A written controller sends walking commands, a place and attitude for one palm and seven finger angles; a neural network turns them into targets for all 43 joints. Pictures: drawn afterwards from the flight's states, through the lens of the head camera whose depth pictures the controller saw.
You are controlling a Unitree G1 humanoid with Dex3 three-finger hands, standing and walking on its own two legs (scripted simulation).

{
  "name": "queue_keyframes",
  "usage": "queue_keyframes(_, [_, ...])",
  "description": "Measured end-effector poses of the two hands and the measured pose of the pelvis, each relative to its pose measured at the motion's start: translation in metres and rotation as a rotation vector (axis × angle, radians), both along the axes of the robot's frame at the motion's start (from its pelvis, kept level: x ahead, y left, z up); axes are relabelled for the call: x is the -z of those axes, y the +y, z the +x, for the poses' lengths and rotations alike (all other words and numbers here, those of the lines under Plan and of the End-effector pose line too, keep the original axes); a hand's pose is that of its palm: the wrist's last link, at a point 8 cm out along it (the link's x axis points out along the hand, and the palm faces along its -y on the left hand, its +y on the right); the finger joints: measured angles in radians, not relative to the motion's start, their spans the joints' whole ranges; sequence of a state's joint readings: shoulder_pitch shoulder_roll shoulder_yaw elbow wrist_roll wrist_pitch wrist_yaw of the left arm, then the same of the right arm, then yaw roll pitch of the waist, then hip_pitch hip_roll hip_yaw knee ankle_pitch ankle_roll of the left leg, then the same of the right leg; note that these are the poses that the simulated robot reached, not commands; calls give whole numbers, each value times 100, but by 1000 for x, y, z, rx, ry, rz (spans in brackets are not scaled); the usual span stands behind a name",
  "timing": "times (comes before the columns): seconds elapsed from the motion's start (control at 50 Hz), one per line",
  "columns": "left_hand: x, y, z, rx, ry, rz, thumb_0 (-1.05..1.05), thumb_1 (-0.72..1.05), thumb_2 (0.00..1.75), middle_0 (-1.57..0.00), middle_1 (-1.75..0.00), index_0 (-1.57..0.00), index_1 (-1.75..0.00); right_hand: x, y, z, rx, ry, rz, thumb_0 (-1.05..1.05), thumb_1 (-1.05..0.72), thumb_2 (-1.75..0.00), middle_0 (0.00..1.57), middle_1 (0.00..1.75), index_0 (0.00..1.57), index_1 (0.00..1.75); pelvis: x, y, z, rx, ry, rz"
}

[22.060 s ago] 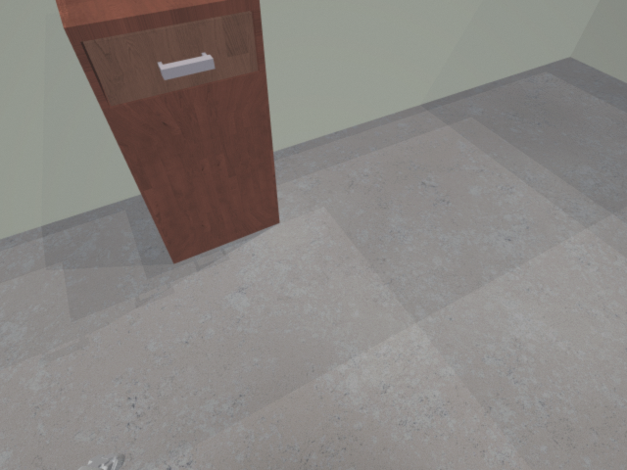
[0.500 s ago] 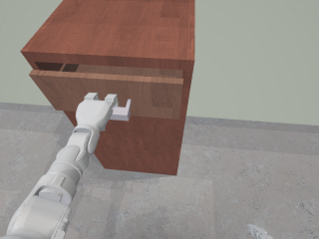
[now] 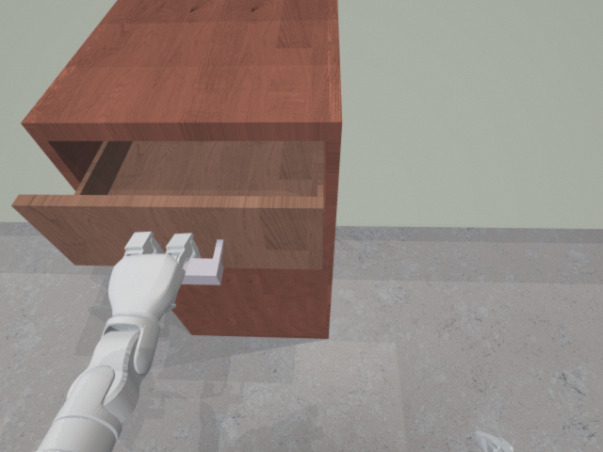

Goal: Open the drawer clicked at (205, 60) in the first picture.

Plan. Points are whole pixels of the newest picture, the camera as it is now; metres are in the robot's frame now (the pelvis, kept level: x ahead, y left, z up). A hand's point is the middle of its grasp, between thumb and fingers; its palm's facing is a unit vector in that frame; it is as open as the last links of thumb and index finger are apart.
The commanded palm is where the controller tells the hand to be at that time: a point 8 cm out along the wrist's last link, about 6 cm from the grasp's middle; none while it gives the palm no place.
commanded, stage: pull the drawer open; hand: left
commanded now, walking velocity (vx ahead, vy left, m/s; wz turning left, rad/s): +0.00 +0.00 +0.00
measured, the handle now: (177, 257) +0.38 +0.19 +0.02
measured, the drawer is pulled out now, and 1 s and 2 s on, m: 0.12 0.30 0.30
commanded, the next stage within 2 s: open the thumb to release the handle in 1.00 s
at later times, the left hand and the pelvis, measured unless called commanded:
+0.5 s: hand (141, 389) +0.20 +0.20 +0.00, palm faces -0.02 -0.10 -0.99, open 6.1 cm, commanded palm +0.16 +0.22 +0.06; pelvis +0.00 -0.01 -0.01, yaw +1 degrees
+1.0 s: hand (126, 442) +0.15 +0.21 +0.01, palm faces -0.02 -0.09 -1.00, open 6.1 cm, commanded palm +0.10 +0.22 +0.06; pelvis -0.01 -0.02 -0.02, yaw -1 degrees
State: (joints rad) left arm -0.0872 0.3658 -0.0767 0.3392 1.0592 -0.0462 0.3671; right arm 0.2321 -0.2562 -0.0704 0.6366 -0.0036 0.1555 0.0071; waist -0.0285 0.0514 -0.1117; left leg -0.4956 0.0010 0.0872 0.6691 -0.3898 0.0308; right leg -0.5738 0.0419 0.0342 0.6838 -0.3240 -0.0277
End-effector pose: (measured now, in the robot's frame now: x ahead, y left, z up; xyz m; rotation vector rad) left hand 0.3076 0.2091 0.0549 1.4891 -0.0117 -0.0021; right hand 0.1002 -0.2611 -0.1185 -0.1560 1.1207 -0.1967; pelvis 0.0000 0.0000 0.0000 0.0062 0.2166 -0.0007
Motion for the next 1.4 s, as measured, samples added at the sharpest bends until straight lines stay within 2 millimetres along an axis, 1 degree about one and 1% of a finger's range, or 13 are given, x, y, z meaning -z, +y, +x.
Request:
queue_keyframes(0.14, [-1, 0, -39, -21, 7, -8, 4, 65, 78, -28, -134, -42, -135, -16, 17, 63, -95, -171, 15, 1, -91, -90, 20, 30, 20, 30, 0, 0, 0, -12, -39, 0])
queue_keyframes(0.2, [-1, 0, -53, -30, 14, -14, 4, 65, 77, -27, -134, -42, -135, -24, 28, 86, -139, -239, 28, 1, -91, -90, 20, 30, 20, 30, 0, -1, 0, -16, -53, 2])
queue_keyframes(0.28, [-2, 0, -72, -40, 20, -23, 5, 64, 77, -27, -133, -42, -135, -33, 40, 108, -192, -306, 49, 1, -91, -90, 20, 30, 20, 30, 1, -3, 0, -18, -66, 4])
queue_keyframes(0.36, [-3, 0, -92, -50, 24, -26, 6, 64, 77, -27, -133, -42, -135, -37, 49, 118, -235, -339, 66, 1, -91, -90, 20, 30, 20, 30, 2, -6, 0, -20, -75, 5])
queue_keyframes(0.44, [-3, 0, -110, -58, 29, -24, 6, 64, 77, -27, -132, -42, -135, -34, 52, 119, -258, -339, 77, 1, -91, -90, 20, 30, 20, 30, 4, -9, -1, -17, -79, 7])
queue_keyframes(0.52, [-3, 0, -128, -62, 34, -19, 6, 64, 77, -27, -132, -42, -135, -27, 49, 111, -265, -316, 77, 1, -91, -90, 20, 30, 20, 30, 6, -12, -2, -13, -78, 10])
queue_keyframes(0.68, [-3, 0, -156, -67, 40, -10, 6, 64, 76, -27, -131, -42, -135, -12, 33, 89, -249, -252, 60, 1, -91, -90, 20, 30, 20, 30, 11, -16, -6, -4, -67, 17])
queue_keyframes(0.82, [-3, 0, -175, -68, 47, -1, 6, 64, 75, -27, -131, -42, -135, -6, 17, 75, -225, -232, 44, 1, -91, -90, 20, 30, 20, 30, 16, -20, -11, 6, -54, 25])
queue_keyframes(1.0, [-5, 0, -178, -75, 36, -6, 5, 65, 71, -28, -132, -42, -135, -8, 5, 73, -196, -260, 36, 1, -91, -90, 20, 30, 20, 30, 21, -23, -13, 21, -37, 31])
queue_keyframes(1.14, [-4, 0, -178, -75, 22, 9, 4, 64, 72, -30, -132, -42, -135, -3, 4, 77, -209, -251, 24, 1, -91, -90, 20, 30, 20, 30, 24, -22, -13, 3, -27, 30])
queue_keyframes(1.28, [-3, -3, -176, -117, -30, -6, 3, 56, 75, -36, -132, -41, -133, 8, 18, 82, -243, -227, 41, 1, -91, -90, 20, 30, 20, 30, 25, -22, -16, -26, -35, 29])
queue_keyframes(1.34, [-4, -4, -174, -135, -31, -6, 2, 47, 71, -38, -131, -39, -132, 8, 27, 85, -256, -235, 62, 1, -91, -90, 20, 30, 20, 30, 24, -24, -18, -33, -48, 29])
queue_keyframes(1.4, [-6, -5, -173, -139, -17, 0, 1, 34, 66, -39, -130, -38, -130, 4, 36, 87, -273, -249, 77, 1, -91, -90, 20, 30, 20, 30, 21, -26, -19, -36, -63, 29])
